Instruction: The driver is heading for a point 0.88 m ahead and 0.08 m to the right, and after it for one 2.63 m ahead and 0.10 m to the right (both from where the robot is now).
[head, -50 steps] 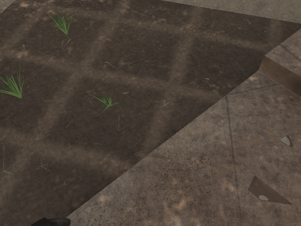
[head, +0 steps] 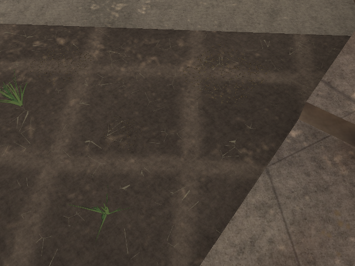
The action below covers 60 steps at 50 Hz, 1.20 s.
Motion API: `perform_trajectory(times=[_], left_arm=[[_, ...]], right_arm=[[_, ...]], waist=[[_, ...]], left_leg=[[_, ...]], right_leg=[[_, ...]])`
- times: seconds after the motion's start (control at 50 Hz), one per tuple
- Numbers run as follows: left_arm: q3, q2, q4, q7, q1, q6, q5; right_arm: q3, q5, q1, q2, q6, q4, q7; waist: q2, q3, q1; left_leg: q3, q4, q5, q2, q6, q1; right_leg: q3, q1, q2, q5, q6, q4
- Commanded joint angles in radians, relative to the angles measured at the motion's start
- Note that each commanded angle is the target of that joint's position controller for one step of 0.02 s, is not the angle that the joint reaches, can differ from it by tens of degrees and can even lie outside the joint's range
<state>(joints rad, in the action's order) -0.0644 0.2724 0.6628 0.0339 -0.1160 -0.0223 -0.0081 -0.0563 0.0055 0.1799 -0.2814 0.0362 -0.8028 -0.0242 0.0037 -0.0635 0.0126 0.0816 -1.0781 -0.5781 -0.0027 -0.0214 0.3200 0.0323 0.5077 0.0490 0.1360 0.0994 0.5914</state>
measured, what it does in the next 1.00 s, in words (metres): steps on the spot, turning right: left foot, then right foot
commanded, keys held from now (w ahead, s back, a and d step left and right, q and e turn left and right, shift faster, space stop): e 0.38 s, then no key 0.30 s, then w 0.32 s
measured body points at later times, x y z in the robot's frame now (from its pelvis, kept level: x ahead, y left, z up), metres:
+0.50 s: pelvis +0.05 +0.05 +0.02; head +0.08 +0.06 +0.46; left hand +0.30 +0.26 -0.07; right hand +0.09 -0.25 -0.08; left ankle +0.08 +0.15 -0.72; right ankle +0.06 -0.07 -0.67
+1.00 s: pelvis +0.08 +0.03 +0.02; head +0.08 +0.01 +0.47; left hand +0.21 +0.27 -0.09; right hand +0.13 -0.27 -0.08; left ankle +0.14 +0.13 -0.68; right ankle -0.04 -0.07 -0.72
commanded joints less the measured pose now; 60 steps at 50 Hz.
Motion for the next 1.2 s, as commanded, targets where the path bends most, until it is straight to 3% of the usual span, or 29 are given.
perform_trajectory(times=[0.02,0.04,0.08,0.16,0.26,0.36,0.4,0.42,0.44,0.46,0.48,0.5,0.52,0.6,0.66,0.7,0.76,0.8,0.82,0.84,0.86,0.9,0.94,1.0,1.08,1.14,1.16,1.18,1.2], left_arm=[[-0.046,0.156,-0.079,-0.016,-0.085,0.003,0.022],[-0.037,0.130,-0.086,-0.021,-0.051,0.009,0.030],[-0.038,0.135,-0.099,-0.030,-0.023,0.018,0.011],[-0.054,0.178,-0.113,-0.059,-0.045,0.030,0.006],[-0.049,0.157,-0.142,-0.075,-0.025,0.056,0.006],[-0.049,0.147,-0.163,-0.077,-0.043,0.067,0.005],[-0.038,0.123,-0.174,-0.084,-0.020,0.076,0.025],[-0.023,0.067,-0.176,-0.083,-0.076,0.080,0.027],[-0.038,0.115,-0.222,-0.081,-0.029,0.063,0.035],[-0.068,0.210,-0.187,-0.080,-0.052,0.048,0.010],[-0.075,0.219,-0.146,-0.078,-0.079,0.051,0.011],[-0.066,0.180,-0.116,-0.083,-0.104,0.064,0.008],[-0.055,0.145,-0.109,-0.084,-0.113,0.073,0.003],[-0.018,0.063,-0.125,-0.078,-0.046,0.078,0.025],[0.007,0.016,-0.133,-0.072,0.004,0.075,0.014],[0.005,0.034,-0.120,-0.069,-0.005,0.073,0.020],[-0.003,0.062,-0.075,-0.063,-0.062,0.060,0.022],[-0.005,0.083,-0.058,-0.065,-0.143,0.038,0.015],[-0.022,0.137,-0.031,-0.063,-0.210,0.027,0.003],[-0.037,0.167,-0.008,-0.053,-0.270,0.017,0.004],[-0.036,0.175,-0.012,-0.048,-0.272,0.004,0.004],[-0.024,0.140,-0.004,-0.051,-0.270,-0.026,0.006],[-0.017,0.121,-0.002,-0.050,-0.252,-0.039,0.019],[-0.020,0.136,-0.005,-0.046,-0.228,-0.034,0.018],[-0.033,0.172,0.013,-0.042,-0.265,-0.038,0.033],[-0.035,0.176,0.017,-0.040,-0.232,-0.040,0.029],[-0.016,0.119,0.023,-0.029,-0.310,-0.040,0.035],[-0.005,0.105,0.018,-0.030,-0.303,-0.040,0.035],[0.007,0.091,0.004,-0.034,-0.294,-0.045,0.034]], right_arm=[[-0.024,-0.014,0.013,-0.129,0.011,0.101,0.012],[-0.026,0.002,-0.002,-0.126,-0.003,0.095,-0.002],[-0.029,0.008,0.010,-0.114,-0.025,0.106,-0.011],[-0.015,0.006,0.006,-0.070,-0.033,0.104,-0.022],[-0.016,-0.004,-0.046,-0.072,-0.028,0.120,-0.016],[-0.020,-0.015,-0.055,-0.084,-0.003,0.135,0.004],[-0.029,-0.013,0.069,-0.093,0.000,0.097,0.016],[-0.048,0.007,0.062,-0.172,-0.005,0.103,0.018],[-0.064,0.038,0.037,-0.240,-0.008,0.102,0.018],[-0.048,0.048,-0.041,-0.167,0.004,0.151,0.019],[-0.037,0.034,-0.082,-0.124,0.005,0.169,0.015],[-0.027,0.015,-0.105,-0.096,0.004,0.177,0.014],[-0.018,-0.003,-0.101,-0.077,0.001,0.175,0.012],[0.005,0.008,-0.053,-0.038,-0.016,0.164,0.009],[-0.003,0.004,-0.031,-0.077,-0.025,0.152,0.009],[-0.011,-0.003,0.012,-0.106,-0.029,0.138,0.012],[-0.015,-0.032,0.048,-0.133,-0.030,0.120,0.013],[-0.007,-0.019,0.025,-0.109,-0.006,0.126,0.019],[0.008,-0.009,-0.017,-0.046,0.014,0.152,0.024],[0.015,-0.009,-0.073,-0.022,0.033,0.175,0.026],[-0.001,-0.021,-0.133,-0.070,0.044,0.200,0.028],[-0.023,-0.042,-0.138,-0.107,0.056,0.207,0.035],[-0.016,-0.035,-0.134,-0.082,0.067,0.201,0.050],[0.004,-0.017,-0.137,-0.028,0.074,0.191,0.079],[-0.002,-0.036,-0.145,-0.062,0.060,0.188,0.084],[-0.024,-0.043,-0.020,-0.107,0.053,0.155,0.077],[-0.046,-0.031,0.002,-0.161,0.064,0.144,0.074],[-0.067,-0.022,0.123,-0.194,0.074,0.126,0.071],[-0.075,-0.011,0.279,-0.214,0.070,0.088,0.073]], waist=[[0.007,0.283,-0.039],[-0.025,0.220,-0.019],[0.028,0.187,0.020],[0.071,0.238,0.009],[0.126,0.210,-0.009],[0.157,0.213,-0.032],[0.159,0.208,0.032],[-0.043,0.200,-0.011],[-0.373,0.105,-0.031],[-0.235,0.102,-0.035],[-0.131,0.124,-0.051],[-0.079,0.123,-0.061],[-0.072,0.120,-0.052],[-0.137,0.112,-0.018],[-0.191,0.130,0.010],[-0.206,0.141,0.033],[-0.182,0.087,0.018],[-0.135,0.108,-0.020],[0.003,0.109,-0.036],[0.169,0.084,-0.069],[0.229,-0.014,-0.099],[0.206,-0.076,-0.090],[0.146,-0.060,-0.079],[0.131,0.001,-0.073],[0.119,-0.009,-0.071],[0.078,0.031,0.007],[-0.048,0.105,-0.005],[-0.132,0.223,0.072],[-0.253,0.346,0.127]], left_leg=[[-0.181,-0.275,0.052,-0.006,-0.008,0.379],[-0.180,-0.198,0.100,-0.032,-0.014,0.352],[-0.168,-0.078,0.158,-0.023,-0.018,0.243],[-0.153,0.083,0.222,0.019,-0.058,0.184],[-0.172,0.195,0.288,0.036,-0.072,0.162],[-0.184,0.382,0.215,0.048,-0.031,0.103],[-0.156,0.649,0.335,0.021,0.029,-0.083],[-0.351,0.738,0.377,-0.188,0.106,-0.177],[-0.638,0.822,0.585,-0.357,0.282,-0.131],[-0.625,0.788,0.707,-0.392,0.320,-0.114],[-0.506,0.748,0.761,-0.339,0.282,-0.119],[-0.420,0.721,0.779,-0.276,0.243,-0.138],[-0.387,0.712,0.796,-0.259,0.236,-0.163],[-0.256,0.723,0.768,-0.178,0.231,-0.208],[-0.235,0.719,0.733,-0.173,0.229,-0.212],[-0.269,0.730,0.603,-0.187,0.239,-0.198],[-0.314,0.766,0.172,-0.167,0.207,-0.108],[-0.309,0.720,0.071,-0.145,0.158,0.035],[-0.168,0.599,0.075,-0.046,0.103,0.152],[-0.022,0.412,0.114,0.049,0.043,0.213],[-0.031,0.307,0.083,0.036,0.034,0.324],[-0.103,0.135,0.042,-0.032,0.055,0.462],[-0.104,0.188,0.156,-0.066,0.069,0.482],[-0.030,0.320,0.292,-0.018,0.054,0.261],[-0.062,0.517,0.478,0.000,0.025,0.091],[-0.077,0.560,0.490,-0.011,0.060,-0.061],[-0.065,0.601,0.463,0.007,0.084,-0.208],[-0.260,0.651,0.366,-0.109,0.152,-0.428],[-0.561,0.738,0.178,-0.277,0.236,-0.607]], right_leg=[[-0.485,-0.503,-0.327,-0.355,0.252,-0.229],[-0.435,-0.388,-0.289,-0.267,0.211,-0.253],[-0.387,-0.243,-0.223,-0.212,0.178,-0.281],[-0.361,-0.232,-0.183,-0.226,0.170,-0.265],[-0.428,-0.185,-0.142,0.072,0.137,-0.264],[-0.552,-0.260,-0.155,0.025,0.127,-0.208],[-0.526,-0.187,-0.109,0.013,0.064,-0.152],[-0.400,-0.062,0.001,0.265,-0.002,0.052],[-0.208,0.147,0.148,0.479,-0.066,0.238],[-0.272,0.157,0.089,0.454,-0.103,0.472],[-0.263,0.134,0.090,0.394,-0.120,0.563],[-0.247,0.128,0.085,0.352,-0.144,0.619],[-0.249,0.148,0.081,0.311,-0.162,0.685],[-0.186,0.092,0.039,0.254,-0.202,0.537],[-0.098,-0.072,-0.031,0.298,-0.208,0.224],[-0.049,-0.164,-0.030,0.314,-0.201,0.082],[0.009,-0.314,0.007,0.167,-0.134,-0.205],[-0.072,-0.478,-0.067,0.175,-0.055,-0.165],[-0.175,-0.520,-0.137,0.265,0.012,-0.152],[-0.353,-0.475,-0.230,0.441,0.096,-0.275],[-0.521,-0.451,-0.332,0.509,0.167,-0.392],[-0.565,-0.484,-0.366,0.450,0.190,-0.431],[-0.457,-0.537,-0.326,0.281,0.153,-0.423],[-0.281,-0.435,-0.236,0.074,0.114,-0.403],[-0.251,-0.353,-0.235,0.075,0.095,-0.379],[-0.236,-0.316,-0.254,0.053,0.063,-0.241],[-0.158,-0.279,-0.164,-0.026,0.029,-0.086],[-0.066,-0.131,-0.096,-0.005,-0.048,0.178],[-0.066,0.025,-0.053,0.269,-0.072,0.475]])
Velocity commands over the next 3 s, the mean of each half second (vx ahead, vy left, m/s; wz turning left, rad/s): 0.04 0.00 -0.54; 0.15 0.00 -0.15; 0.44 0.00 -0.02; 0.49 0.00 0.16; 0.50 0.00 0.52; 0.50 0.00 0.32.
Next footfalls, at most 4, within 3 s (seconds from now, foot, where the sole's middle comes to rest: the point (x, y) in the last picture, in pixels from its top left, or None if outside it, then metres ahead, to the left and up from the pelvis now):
0.40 left None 0.11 0.14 -0.76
0.80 right None -0.01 -0.08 -0.76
1.12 left None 0.27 0.09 -0.76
1.70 right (247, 233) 0.53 -0.22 -0.76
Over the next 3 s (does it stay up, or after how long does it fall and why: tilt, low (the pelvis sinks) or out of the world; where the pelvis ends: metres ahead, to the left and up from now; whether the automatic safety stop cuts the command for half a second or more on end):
stays up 1.13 -0.07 -0.03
